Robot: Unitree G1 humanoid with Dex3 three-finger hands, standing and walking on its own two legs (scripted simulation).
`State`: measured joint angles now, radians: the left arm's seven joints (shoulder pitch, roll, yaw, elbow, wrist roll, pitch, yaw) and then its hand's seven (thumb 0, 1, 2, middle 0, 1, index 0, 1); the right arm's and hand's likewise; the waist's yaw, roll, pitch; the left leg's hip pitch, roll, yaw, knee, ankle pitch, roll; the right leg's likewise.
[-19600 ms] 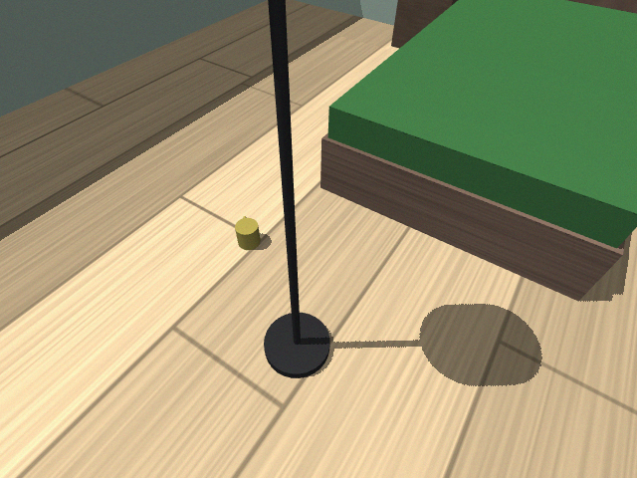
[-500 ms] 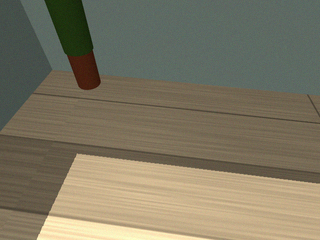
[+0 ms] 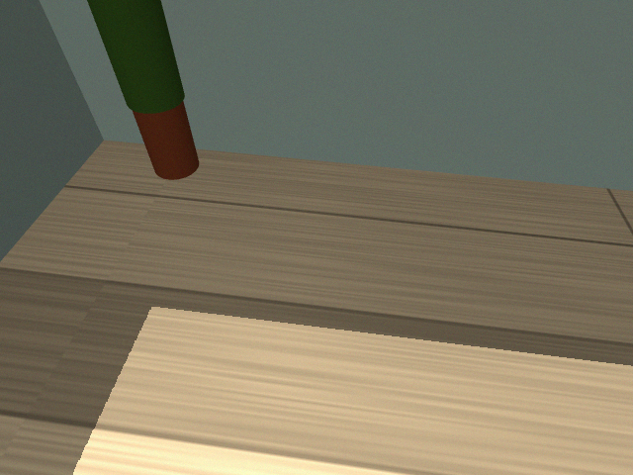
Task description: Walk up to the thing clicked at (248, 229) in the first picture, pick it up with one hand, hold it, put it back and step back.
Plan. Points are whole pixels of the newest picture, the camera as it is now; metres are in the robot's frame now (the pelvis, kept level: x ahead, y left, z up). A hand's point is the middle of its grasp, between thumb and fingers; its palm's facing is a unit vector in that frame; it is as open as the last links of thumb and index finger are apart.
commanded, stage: stand
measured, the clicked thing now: out of the picture -0.26 -0.92 -0.73
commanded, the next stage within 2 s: walk up in 0.38 s
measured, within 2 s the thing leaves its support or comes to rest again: neither
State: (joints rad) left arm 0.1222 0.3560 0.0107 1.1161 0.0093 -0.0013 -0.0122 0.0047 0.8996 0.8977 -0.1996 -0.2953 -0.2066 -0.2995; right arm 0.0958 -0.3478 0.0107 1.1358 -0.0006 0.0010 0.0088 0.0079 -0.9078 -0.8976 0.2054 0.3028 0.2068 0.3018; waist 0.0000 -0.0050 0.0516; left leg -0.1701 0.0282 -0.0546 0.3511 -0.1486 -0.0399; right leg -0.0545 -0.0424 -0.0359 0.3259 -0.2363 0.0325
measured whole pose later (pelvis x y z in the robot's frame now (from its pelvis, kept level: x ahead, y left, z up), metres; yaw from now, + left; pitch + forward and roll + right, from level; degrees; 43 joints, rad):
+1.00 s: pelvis +0.20 +0.06 -0.01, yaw +0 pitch -3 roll +2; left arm 0.25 0.43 0.07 0.96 0.02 -0.01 -0.10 0.01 0.90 0.90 -0.20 -0.30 -0.20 -0.30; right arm 0.33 -0.37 -0.07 0.94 -0.01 -0.08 0.05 0.01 -0.90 -0.90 0.21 0.30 0.21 0.30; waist -0.02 -0.07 0.08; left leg 0.02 -0.02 0.12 0.34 -0.31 0.02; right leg -0.52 -0.09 0.05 0.75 -0.16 0.00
